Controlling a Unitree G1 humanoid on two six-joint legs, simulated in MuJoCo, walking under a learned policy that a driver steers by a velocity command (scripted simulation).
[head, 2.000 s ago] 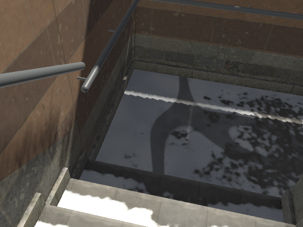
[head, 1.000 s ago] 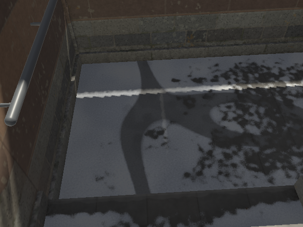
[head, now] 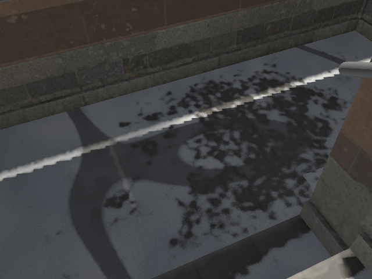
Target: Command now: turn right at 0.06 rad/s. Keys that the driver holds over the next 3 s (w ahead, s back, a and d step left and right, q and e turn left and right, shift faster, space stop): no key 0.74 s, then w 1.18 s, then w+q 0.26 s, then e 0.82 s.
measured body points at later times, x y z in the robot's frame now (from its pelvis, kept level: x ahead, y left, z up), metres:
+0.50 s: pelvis +0.00 -0.02 +0.01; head +0.01 -0.02 +0.46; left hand +0.06 +0.21 -0.14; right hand -0.03 -0.25 -0.14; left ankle -0.04 +0.13 -0.74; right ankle -0.01 -0.14 -0.74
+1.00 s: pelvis +0.04 -0.02 -0.01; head +0.04 -0.03 +0.44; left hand +0.05 +0.21 -0.16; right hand -0.05 -0.25 -0.16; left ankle -0.04 +0.13 -0.74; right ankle -0.01 -0.14 -0.74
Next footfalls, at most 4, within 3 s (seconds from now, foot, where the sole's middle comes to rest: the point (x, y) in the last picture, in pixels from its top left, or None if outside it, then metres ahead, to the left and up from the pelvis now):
1.38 left None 0.26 0.15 -0.94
1.92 right None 0.65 -0.04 -1.11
2.42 left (145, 243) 0.94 0.24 -1.28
2.92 right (187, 239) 0.96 0.02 -1.28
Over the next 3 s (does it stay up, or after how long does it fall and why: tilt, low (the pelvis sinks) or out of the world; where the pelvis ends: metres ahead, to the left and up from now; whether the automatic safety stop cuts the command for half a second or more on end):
stays up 0.91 0.11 -0.52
